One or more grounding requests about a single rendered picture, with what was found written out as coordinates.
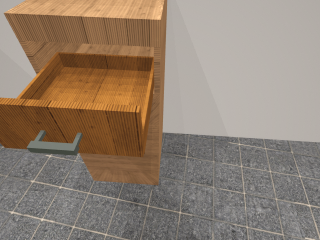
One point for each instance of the drawer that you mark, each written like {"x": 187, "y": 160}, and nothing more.
{"x": 108, "y": 98}

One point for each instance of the cabinet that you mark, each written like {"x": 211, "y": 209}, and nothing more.
{"x": 107, "y": 27}

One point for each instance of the handle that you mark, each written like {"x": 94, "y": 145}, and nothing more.
{"x": 59, "y": 148}

